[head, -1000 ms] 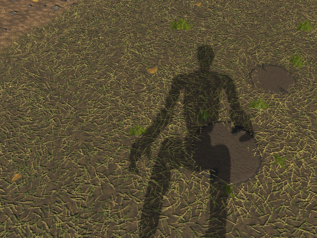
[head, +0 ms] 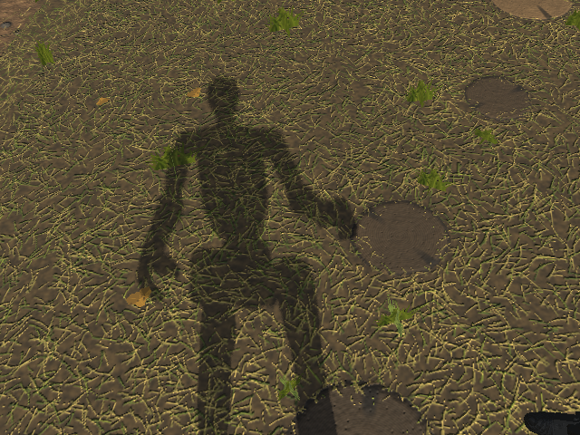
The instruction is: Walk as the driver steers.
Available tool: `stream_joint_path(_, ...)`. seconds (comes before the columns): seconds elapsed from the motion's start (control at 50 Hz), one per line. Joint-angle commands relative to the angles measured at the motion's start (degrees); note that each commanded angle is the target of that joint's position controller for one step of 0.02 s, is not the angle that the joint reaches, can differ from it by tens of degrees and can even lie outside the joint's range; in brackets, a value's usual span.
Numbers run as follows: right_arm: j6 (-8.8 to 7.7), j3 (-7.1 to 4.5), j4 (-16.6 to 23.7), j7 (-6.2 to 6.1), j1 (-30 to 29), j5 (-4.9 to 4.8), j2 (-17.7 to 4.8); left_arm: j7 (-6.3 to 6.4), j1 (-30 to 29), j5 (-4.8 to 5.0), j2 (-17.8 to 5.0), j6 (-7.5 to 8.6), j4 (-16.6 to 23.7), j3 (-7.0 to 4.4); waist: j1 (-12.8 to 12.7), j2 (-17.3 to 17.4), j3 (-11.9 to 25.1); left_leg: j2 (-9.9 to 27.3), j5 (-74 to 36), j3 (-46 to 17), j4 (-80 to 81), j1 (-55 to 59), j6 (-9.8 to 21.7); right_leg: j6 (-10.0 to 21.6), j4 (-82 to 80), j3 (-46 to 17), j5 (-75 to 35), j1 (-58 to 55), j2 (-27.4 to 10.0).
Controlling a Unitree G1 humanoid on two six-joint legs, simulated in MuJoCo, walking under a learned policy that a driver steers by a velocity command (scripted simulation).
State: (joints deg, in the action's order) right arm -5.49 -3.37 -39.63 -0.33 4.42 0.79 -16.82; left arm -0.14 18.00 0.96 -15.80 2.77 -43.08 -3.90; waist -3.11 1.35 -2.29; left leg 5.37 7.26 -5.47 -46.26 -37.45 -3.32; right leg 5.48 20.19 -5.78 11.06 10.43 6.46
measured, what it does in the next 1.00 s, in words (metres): walks ahead, turning right: left foot, then right foot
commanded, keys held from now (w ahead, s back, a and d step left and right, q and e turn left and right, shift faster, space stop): w+e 0.74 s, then w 0.26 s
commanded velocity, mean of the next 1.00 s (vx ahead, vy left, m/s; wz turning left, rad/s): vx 0.50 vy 0.00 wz -0.53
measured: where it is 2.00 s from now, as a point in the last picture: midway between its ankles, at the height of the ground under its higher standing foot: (473, 231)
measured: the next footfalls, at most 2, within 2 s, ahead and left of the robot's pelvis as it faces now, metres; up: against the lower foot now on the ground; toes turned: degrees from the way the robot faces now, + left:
left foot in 0.18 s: +0.30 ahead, +0.15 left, +0.00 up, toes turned -11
right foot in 0.70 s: +0.50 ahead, -0.19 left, +0.00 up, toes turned -28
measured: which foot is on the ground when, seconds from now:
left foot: up 0.00-0.16, down 0.18-0.72, up 0.74-1.00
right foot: down 0.00-0.18, up 0.20-0.68, down 0.70-1.00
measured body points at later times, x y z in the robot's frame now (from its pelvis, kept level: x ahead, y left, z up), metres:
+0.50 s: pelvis +0.28 +0.04 +0.00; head +0.31 +0.03 +0.45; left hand +0.53 +0.24 -0.09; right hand +0.23 -0.25 -0.12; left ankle +0.26 +0.15 -0.75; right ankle +0.34 -0.15 -0.68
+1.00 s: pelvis +0.52 -0.12 +0.00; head +0.53 -0.15 +0.45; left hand +0.73 +0.07 -0.10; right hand +0.53 -0.44 -0.10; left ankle +0.74 -0.03 -0.68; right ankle +0.46 -0.17 -0.75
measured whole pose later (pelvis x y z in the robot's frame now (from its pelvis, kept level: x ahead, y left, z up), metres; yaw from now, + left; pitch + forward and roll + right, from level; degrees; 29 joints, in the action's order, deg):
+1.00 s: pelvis +0.52 -0.12 +0.00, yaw -32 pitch +1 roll +0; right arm -4.7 -2.6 -42.9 0.5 6.8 0.3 -17.8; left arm -0.6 18.4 0.1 -15.0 3.3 -40.5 -2.9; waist -2.5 2.4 -2.0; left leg 7.6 4.3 -2.8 -49.2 -39.4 -3.0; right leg 5.4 17.2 -2.1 10.6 7.6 5.9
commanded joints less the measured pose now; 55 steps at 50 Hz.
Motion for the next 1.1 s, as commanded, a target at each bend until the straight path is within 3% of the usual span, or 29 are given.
stream_joint_path(0.02,-0.64,-0.19,4.1,0.51,-4.8,-0.47,-2.4,0.99,-0.5,0.35,-10.3,0.33,3.9,-2.76,-0.5,-5.7,2.4,-4.4,-11.4,3.4,11.2,8.9,-1.1,7.4,-6.1,-8.3,-10.1,6.0,-10.4)
stream_joint_path(0.06,-1.01,-0.43,4.9,0.97,-7.1,-1.15,-3.4,1.05,1.6,0.62,-10.3,-0.06,3.2,-2.82,-1.4,-6.3,2.3,-5.2,-12.2,2.4,14.8,10.0,-0.8,6.8,-4.4,-11.2,-7.0,4.0,-11.7)
stream_joint_path(0.12,-1.83,-1.32,5.0,1.58,-6.6,-1.38,-5.7,1.32,2.3,0.57,-9.7,-0.56,3.1,-2.8,-0.3,-7.5,2.6,-5.4,-7.1,0.6,18.4,11.1,1.1,5.7,0.8,-16.8,-5.0,-1.5,-13.9)
stream_joint_path(0.16,-2.44,-2.24,3.5,1.44,-0.7,-1.37,-7.0,1.33,0.7,0.34,-8.9,-0.82,3.7,-2.66,3.3,-8.8,4.1,-5.6,-4.5,1.7,21.0,18.6,3.4,4.1,5.8,-18.0,-7.7,-1.8,-13.0)
stream_joint_path(0.18,-2.77,-3.08,2.5,1.07,5.3,-0.59,-8.8,1.12,0.4,0.03,-6.5,-0.66,4.3,-1.81,6.2,-7.6,8.7,-2.5,-3.9,-0.2,21.0,29.0,5.8,2.2,14.2,-15.6,-9.0,0.8,-10.1)
stream_joint_path(0.2,-2.68,-3.84,1.8,0.56,13.9,0.06,-12.1,1.02,1.7,-1.11,-3.0,-0.51,5.5,-0.5,8.9,0.2,17.1,7.8,0.2,-11.0,20.4,44.0,9.1,-0.2,30.7,-9.8,2.7,8.3,-5.7)
stream_joint_path(0.22,-1.86,-4.66,-0.5,1.14,17.0,0.41,-15.6,0.97,9.4,1.13,-1.5,0.03,7.3,0.11,4.6,21.1,21.2,18.7,15.8,-39.1,27.4,57.3,18.0,-3.1,47.2,-4.4,24.3,28.4,-0.2)
stream_joint_path(0.24,-1.64,-3.35,0.9,1.34,14.6,-0.81,-9.4,1.19,8.0,1.61,-8.0,-0.1,5.3,-0.98,6.2,12.1,15.7,18.0,27.1,-39.4,29.6,53.8,16.6,-4.0,53.8,-5.9,20.9,34.2,-5.1)
stream_joint_path(0.26,-1.22,-2.51,1.3,0.99,12.3,-0.97,-6.5,1.1,1.7,1.06,-10.5,-0.4,6.1,-1.75,7.7,6.7,9.1,15.5,23.7,-29.3,29.9,47.2,14.1,-4.3,54.8,-4.1,15.4,35.4,-6.8)
stream_joint_path(0.28,-0.87,-2.03,1.4,0.91,9.9,-0.4,-5.8,1.14,-1.0,0.47,-9.7,-0.64,6.6,-1.75,6.7,2.6,5.9,13.1,15.3,-22.1,30.6,40.8,13.0,-4.7,53.8,-2.7,11.5,33.3,-8.7)
stream_joint_path(0.3,-0.67,-1.69,0.8,0.79,8.6,-0.19,-4.7,0.91,-2.8,-0.01,-9.0,-0.61,7.4,-1.9,6.0,2.5,3.2,11.1,9.0,-17.0,31.6,36.5,13.0,-4.9,51.1,-2.6,8.9,32.5,-10.2)
stream_joint_path(0.34,-0.97,-1.43,0.0,0.56,8.0,-0.05,-3.9,0.26,-2.0,0.77,-6.8,-1.07,7.8,-1.74,4.5,5.2,2.5,8.9,3.3,-9.8,34.2,32.3,12.6,-5.0,48.2,-1.5,6.8,29.0,-12.1)
stream_joint_path(0.38,-1.33,-1.78,-1.1,0.52,8.4,-0.52,-4.8,0.07,-3.2,0.73,-5.0,-1.61,8.7,-1.33,4.3,4.5,1.6,9.2,-0.8,-5.5,36.1,31.4,13.7,-5.6,45.5,-0.5,5.6,30.2,-12.9)
stream_joint_path(0.44,-1.2,-2.47,-2.4,0.35,9.0,-0.4,-7.0,-0.2,-6.1,0.36,-4.1,-1.72,10.1,-0.88,4.6,2.7,1.2,10.0,-7.2,-0.1,37.3,33.0,14.6,-6.6,38.8,0.0,-0.2,32.7,-13.5)
stream_joint_path(0.52,-0.37,-2.65,-3.8,0.05,9.6,-0.72,-8.4,-1.57,-12.0,0.36,-3.0,-0.95,11.2,-0.19,6.7,2.0,-0.2,8.1,-11.5,8.5,37.3,34.1,12.6,-5.9,25.7,3.6,-11.2,29.4,-12.5)
stream_joint_path(0.6,0.76,-3.16,-5.7,0.0,12.5,-1.73,-10.4,-2.89,-17.4,0.56,-3.0,-0.84,13.5,-0.03,8.0,2.1,-2.1,10.0,-15.4,12.2,35.7,39.1,11.2,-3.8,18.1,6.9,-9.9,27.8,-11.1)
stream_joint_path(0.66,1.82,-3.94,-5.8,-0.4,12.1,-2.65,-13.0,-3.21,-14.3,0.1,-5.8,-1.29,13.9,-1.48,4.4,4.4,1.1,10.5,-40.1,15.4,25.9,42.7,9.6,-0.2,16.1,11.0,-1.4,19.8,-6.5)
stream_joint_path(0.68,2.28,-4.1,-5.7,-0.61,11.6,-2.89,-13.5,-3.04,-8.4,0.1,-7.8,-1.54,12.6,-2.65,0.7,4.5,4.4,9.7,-47.1,16.7,17.2,41.8,8.8,1.5,14.6,12.3,-0.5,12.0,-4.1)
stream_joint_path(0.7,2.4,-3.6,-5.4,-0.85,11.2,-2.89,-12.4,-2.32,1.6,0.28,-10.8,-1.89,9.9,-4.51,-4.6,2.8,9.4,7.8,-44.3,18.1,4.5,35.3,6.9,3.8,11.2,11.6,-4.3,-2.9,-2.3)
stream_joint_path(0.72,2.05,-1.83,-4.2,-0.74,13.5,-0.3,-7.4,-1.0,8.4,0.72,-15.7,-2.53,8.3,-5.84,-5.3,-7.7,14.4,4.2,-10.7,17.9,-14.5,18.6,4.3,7.6,11.5,-4.5,-6.8,-20.5,-12.7)
stream_joint_path(0.74,0.28,0.01,-0.4,-0.11,15.7,0.08,-3.1,-1.23,4.6,0.75,-19.7,-1.59,10.6,-5.69,0.5,-18.1,22.1,-8.2,27.5,8.2,-32.9,-2.5,1.7,19.7,1.1,-40.1,7.2,-33.7,-25.4)
stream_joint_path(0.76,-1.56,-1.17,-0.3,0.84,10.1,-2.11,-9.1,-1.69,5.5,0.33,-14.0,-0.71,10.8,-4.16,-4.0,-9.4,22.7,-4.8,24.1,-0.7,-35.4,-8.4,2.7,17.5,-3.5,-39.6,11.3,-32.8,-25.8)
stream_joint_path(0.78,-2.32,-1.09,0.5,1.3,7.3,-3.61,-9.3,-1.7,4.0,-0.07,-11.1,0.01,9.8,-3.21,-3.2,-7.9,14.6,-2.3,19.1,0.7,-32.5,-10.2,3.9,14.9,-3.5,-30.6,8.2,-26.0,-24.0)
stream_joint_path(0.8,-2.48,-0.79,-0.2,0.94,7.0,-2.7,-8.3,-1.73,0.4,-0.08,-9.5,0.45,9.7,-2.56,-0.4,-2.3,9.3,0.4,14.6,1.0,-27.0,-7.2,4.0,12.6,-3.5,-23.4,1.3,-16.7,-21.3)
stream_joint_path(0.82,-2.13,-1.1,-0.9,0.6,7.1,-1.3,-8.6,-1.57,-3.0,-0.49,-7.6,0.68,9.9,-1.92,1.6,-2.4,7.2,2.2,12.1,1.1,-22.3,-3.3,3.6,11.3,-3.9,-18.4,-5.9,-10.1,-19.4)
stream_joint_path(0.84,-1.4,-1.24,-1.5,0.72,8.5,-1.06,-8.6,-1.36,-4.8,-1.12,-6.7,0.8,10.4,-1.41,3.3,-3.6,6.2,3.1,10.4,1.0,-20.8,0.3,3.2,10.9,-5.3,-15.7,-10.4,-5.6,-18.1)
stream_joint_path(0.9,0.29,-0.77,-2.1,0.63,9.3,-0.45,-6.3,-0.82,-4.4,-0.95,-7.7,1.65,8.8,-1.49,4.3,-3.5,4.9,2.9,6.7,2.6,-15.0,2.5,1.0,11.5,-8.2,-10.0,-18.4,0.1,-17.0)
stream_joint_path(1.0,0.23,0.28,-0.1,1.03,0.1,-0.55,-3.8,0.23,-1.1,-0.62,-8.7,1.59,5.7,-1.53,0.9,-4.1,1.4,1.2,-11.6,3.7,4.1,2.1,0.0,7.9,-9.8,-2.7,-15.5,0.5,-13.5)
stream_joint_path(1.1,-0.51,0.56,2.1,2.38,-7.2,-1.42,-3.8,0.22,3.9,-0.04,-9.7,1.23,2.1,-1.78,-2.1,-4.6,-1.5,-1.1,-14.4,3.8,14.4,1.6,2.0,7.2,-8.2,-4.5,-10.7,-5.8,-16.8)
